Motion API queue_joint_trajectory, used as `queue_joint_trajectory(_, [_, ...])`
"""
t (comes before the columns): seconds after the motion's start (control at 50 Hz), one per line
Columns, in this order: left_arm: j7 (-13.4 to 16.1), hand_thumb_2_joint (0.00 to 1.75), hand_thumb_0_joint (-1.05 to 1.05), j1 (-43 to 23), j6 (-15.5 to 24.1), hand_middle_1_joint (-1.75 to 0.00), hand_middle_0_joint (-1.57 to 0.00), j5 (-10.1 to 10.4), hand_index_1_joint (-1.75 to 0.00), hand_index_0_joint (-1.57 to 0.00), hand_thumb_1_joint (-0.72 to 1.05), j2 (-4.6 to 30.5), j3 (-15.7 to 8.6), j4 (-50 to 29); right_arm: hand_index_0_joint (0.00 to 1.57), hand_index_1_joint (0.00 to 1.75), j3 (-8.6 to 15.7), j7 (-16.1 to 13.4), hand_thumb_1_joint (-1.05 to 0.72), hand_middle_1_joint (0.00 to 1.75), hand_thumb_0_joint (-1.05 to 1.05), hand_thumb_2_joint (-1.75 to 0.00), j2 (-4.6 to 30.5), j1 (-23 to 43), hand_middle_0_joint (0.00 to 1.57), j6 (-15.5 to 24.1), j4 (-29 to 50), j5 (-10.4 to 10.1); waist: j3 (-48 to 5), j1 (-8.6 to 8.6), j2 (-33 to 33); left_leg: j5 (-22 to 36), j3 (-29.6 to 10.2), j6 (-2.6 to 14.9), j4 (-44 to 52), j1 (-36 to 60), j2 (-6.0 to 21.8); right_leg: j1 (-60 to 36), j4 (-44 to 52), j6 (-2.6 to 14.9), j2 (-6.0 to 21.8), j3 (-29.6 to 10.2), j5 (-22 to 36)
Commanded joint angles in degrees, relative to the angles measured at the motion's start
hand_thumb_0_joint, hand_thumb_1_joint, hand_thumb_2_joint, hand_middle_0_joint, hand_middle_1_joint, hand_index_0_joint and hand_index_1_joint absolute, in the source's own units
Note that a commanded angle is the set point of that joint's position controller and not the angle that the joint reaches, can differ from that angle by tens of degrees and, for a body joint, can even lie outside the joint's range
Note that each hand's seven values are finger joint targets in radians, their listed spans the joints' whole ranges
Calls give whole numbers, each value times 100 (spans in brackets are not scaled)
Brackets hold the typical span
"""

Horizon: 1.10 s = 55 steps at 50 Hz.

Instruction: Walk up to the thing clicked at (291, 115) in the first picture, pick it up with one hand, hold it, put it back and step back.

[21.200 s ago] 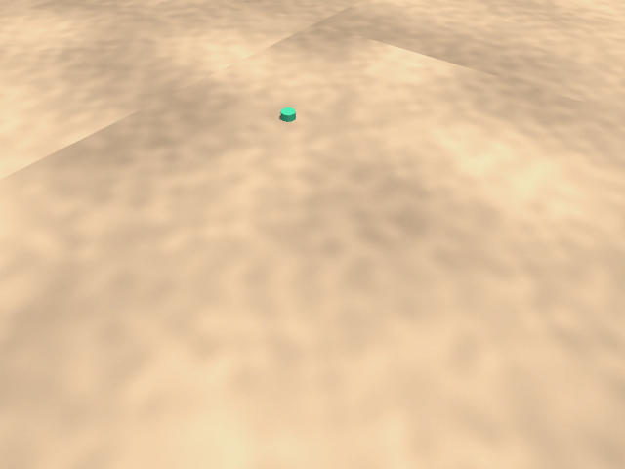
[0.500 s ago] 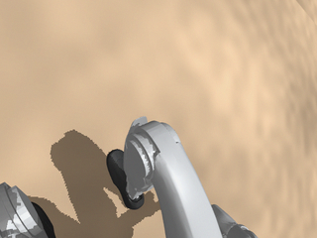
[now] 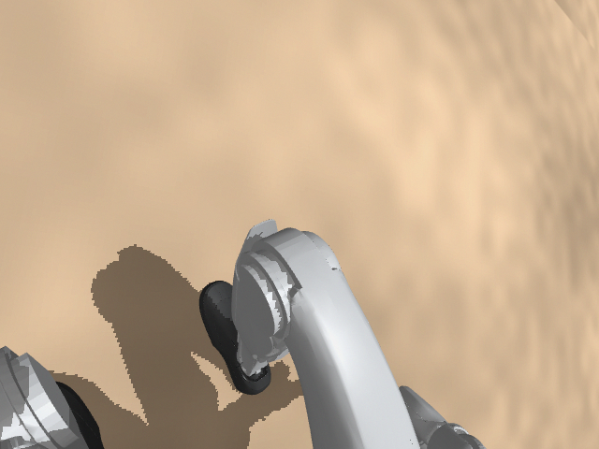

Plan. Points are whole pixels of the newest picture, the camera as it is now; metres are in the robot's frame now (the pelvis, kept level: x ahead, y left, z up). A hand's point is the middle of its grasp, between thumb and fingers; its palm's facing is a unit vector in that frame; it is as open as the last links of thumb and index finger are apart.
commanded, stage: close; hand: left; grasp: from above
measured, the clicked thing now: out of the picture +0.50 +0.38 -0.29
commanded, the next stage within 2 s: settle in 0.74 s
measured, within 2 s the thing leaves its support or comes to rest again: leaves its support in 1.14 s
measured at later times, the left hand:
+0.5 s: hand out of the picture +0.48 +0.37 -0.24, palm faces -0.43 -0.17 -0.89, open 11.0 cm
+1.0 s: hand out of the picture +0.48 +0.37 -0.24, palm faces -0.42 -0.17 -0.89, open 10.7 cm
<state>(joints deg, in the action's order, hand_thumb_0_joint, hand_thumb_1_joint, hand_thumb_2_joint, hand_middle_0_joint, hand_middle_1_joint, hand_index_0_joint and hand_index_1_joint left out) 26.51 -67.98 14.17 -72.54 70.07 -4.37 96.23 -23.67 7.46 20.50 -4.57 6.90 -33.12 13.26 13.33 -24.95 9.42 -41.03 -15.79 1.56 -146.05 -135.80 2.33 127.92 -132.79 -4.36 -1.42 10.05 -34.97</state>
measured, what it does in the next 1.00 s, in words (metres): stands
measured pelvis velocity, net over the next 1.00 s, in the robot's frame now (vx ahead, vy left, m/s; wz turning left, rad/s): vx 0.00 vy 0.00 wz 0.00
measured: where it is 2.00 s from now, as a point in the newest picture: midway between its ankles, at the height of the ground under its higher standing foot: (173, 407)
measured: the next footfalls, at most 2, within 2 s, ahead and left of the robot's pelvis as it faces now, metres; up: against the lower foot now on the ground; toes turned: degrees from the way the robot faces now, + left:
none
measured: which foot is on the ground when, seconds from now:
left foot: down 0.00-1.00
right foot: down 0.00-1.00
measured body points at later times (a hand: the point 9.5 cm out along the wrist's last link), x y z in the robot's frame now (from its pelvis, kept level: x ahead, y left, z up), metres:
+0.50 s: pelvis +0.00 +0.00 +0.00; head +0.30 +0.14 +0.30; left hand +0.50 +0.38 -0.19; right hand +0.06 -0.25 -0.05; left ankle +0.06 +0.12 -0.27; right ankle +0.13 -0.13 -0.27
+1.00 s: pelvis +0.00 +0.00 +0.00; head +0.30 +0.14 +0.30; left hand +0.50 +0.38 -0.19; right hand +0.05 -0.25 -0.05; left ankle +0.06 +0.12 -0.27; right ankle +0.13 -0.13 -0.27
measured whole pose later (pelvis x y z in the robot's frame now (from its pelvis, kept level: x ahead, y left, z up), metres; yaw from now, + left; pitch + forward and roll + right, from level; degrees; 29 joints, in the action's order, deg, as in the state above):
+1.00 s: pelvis +0.00 +0.00 +0.00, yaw +0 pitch +28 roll -17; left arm 24.4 -68.8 13.9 -71.7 70.3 -4.2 93.8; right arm -23.7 7.0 20.1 -5.0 6.0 -32.9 13.2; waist 13.7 -24.6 9.3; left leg -40.9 -15.5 1.8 -145.7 -135.9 2.4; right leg 128.0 -132.5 -4.6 -1.4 9.9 -34.9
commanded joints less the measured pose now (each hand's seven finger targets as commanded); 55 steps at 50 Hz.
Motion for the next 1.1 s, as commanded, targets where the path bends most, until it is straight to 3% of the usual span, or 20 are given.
queue_joint_trajectory(0.0, [210,85,0,-1244,28,-99,-23,73,-97,-25,-24,1339,-63,-592,20,30,575,-71,-89,30,0,-90,1973,-1058,20,-45,-173,7,-3669,-361,-3505,1540,397,-163,1558,3070,229,-1957,911,490,-211,617,1321])
queue_joint_trajectory(0.1, [204,82,0,-1233,40,-99,-28,95,-95,-31,-16,1285,10,-623,20,30,588,-67,-90,30,0,-90,1997,-1101,20,-40,-215,32,-3474,-401,-3509,1422,408,-170,1598,2998,232,-1910,949,485,-220,619,1236])
queue_joint_trajectory(0.16, [202,81,0,-1417,19,-98,-29,73,-94,-33,-15,1456,-121,-948,20,30,538,-62,-90,30,0,-90,1943,-1107,20,-41,-197,17,-3814,-316,-3684,1678,402,-190,1538,3185,249,-1982,913,498,-194,593,1397])
queue_joint_trajectory(0.18, [180,79,0,-1248,-2,-97,-30,88,-93,-33,-14,1316,-31,-743,20,30,639,-62,-90,30,0,-90,2011,-1140,20,-46,-207,34,-3675,-360,-3613,1619,430,-177,1555,3138,237,-1975,922,505,-209,579,1353])
queue_joint_trajectory(0.24, [162,79,0,-1463,9,-96,-32,77,-92,-36,-10,1395,-100,-1060,20,30,666,-43,-90,30,0,-90,2047,-1136,20,-45,-166,12,-3773,-344,-3748,1812,400,-206,1531,3228,242,-1890,886,518,-213,621,1453])
queue_joint_trajectory(0.26, [139,80,0,-1284,-28,-96,-33,58,-93,-37,-10,1360,-125,-774,20,30,574,-26,-90,30,0,-90,1949,-1130,20,-56,-218,14,-3778,-323,-3656,1799,377,-208,1507,3212,242,-1862,900,526,-192,629,1413])
queue_joint_trajectory(0.3, [91,77,0,-1283,-22,-97,-35,74,-92,-40,-5,1277,-35,-888,20,30,651,-20,-90,30,0,-90,1979,-1231,20,-76,-204,18,-3708,-394,-3610,1771,456,-161,1543,3150,223,-2062,953,482,-230,568,1445])
queue_joint_trajectory(0.34, [100,76,0,-1175,-28,-98,-36,39,-92,-41,-3,1342,-89,-728,20,30,657,-26,-90,30,0,-90,1947,-1184,20,-84,-186,28,-3692,-288,-3576,1715,466,-165,1566,3055,218,-2108,950,508,-245,600,1410])
queue_joint_trajectory(0.4, [44,78,0,-1265,-19,-97,-41,68,-92,-46,3,1189,-1,-884,20,30,654,-17,-90,30,0,-90,1973,-1203,20,-85,-123,28,-3649,-372,-3463,1706,497,-134,1524,2937,198,-2153,979,477,-245,580,1466])
queue_joint_trajectory(0.48, [14,77,0,-1275,-21,-97,-47,79,-91,-52,12,1397,-138,-935,20,30,622,-23,-90,30,0,-90,1993,-1277,20,-106,-224,7,-3748,-306,-3676,1928,364,-210,1565,3359,242,-1898,922,514,-200,625,1426])
queue_joint_trajectory(0.52, [27,78,0,-1279,11,-96,-51,73,-91,-56,16,1381,-141,-867,20,30,627,-31,-90,30,0,-90,2006,-1186,20,-142,-159,20,-3799,-310,-3628,1841,324,-216,1580,3320,247,-1894,923,532,-211,663,1366])
queue_joint_trajectory(0.62, [21,79,0,-1124,19,-97,-57,65,-92,-62,24,1225,-16,-630,20,30,574,-49,-90,30,0,-90,1979,-1095,20,-146,-116,20,-3354,-344,-3478,1459,413,-173,1590,2967,214,-1814,972,507,-213,626,1183])
queue_joint_trajectory(0.68, [39,84,0,-1195,21,-96,-62,53,-92,-66,30,1387,-73,-770,20,30,527,-65,-90,30,0,-90,1969,-1112,20,-141,-114,22,-3603,-326,-3519,1654,407,-162,1559,3112,221,-1993,954,495,-201,595,1343])
queue_joint_trajectory(0.82, [59,83,0,-1223,32,-93,-72,97,-89,-76,42,1421,-55,-804,20,30,570,-103,-90,30,0,-90,2000,-1144,20,-149,-158,27,-3553,-355,-3471,1491,428,-152,1578,3001,222,-2016,986,493,-211,578,1257])
queue_joint_trajectory(0.88, [38,79,0,-1298,11,-92,-67,114,-87,-72,30,1427,-54,-877,20,30,594,-106,-90,30,0,-90,1990,-1163,20,-133,-138,25,-3585,-340,-3457,1368,438,-134,1607,2948,220,-2013,998,475,-222,581,1206])
queue_joint_trajectory(0.94, [-27,80,0,-1371,-43,-90,-69,180,-86,-73,30,1468,-82,-954,20,30,592,-113,-91,30,0,-90,1969,-1155,20,-165,-194,-2,-3785,-346,-3524,1512,424,-137,1583,3072,243,-2053,1002,470,-226,571,1295])
queue_joint_trajectory(1.08, [-198,81,0,-1435,-131,-90,-72,44,-86,-76,34,1567,-285,-1485,20,30,740,-94,-90,30,0,-90,1970,-1265,20,-248,-116,-27,-4174,-170,-4089,2033,467,-222,1582,3532,229,-1970,922,561,-201,545,1497])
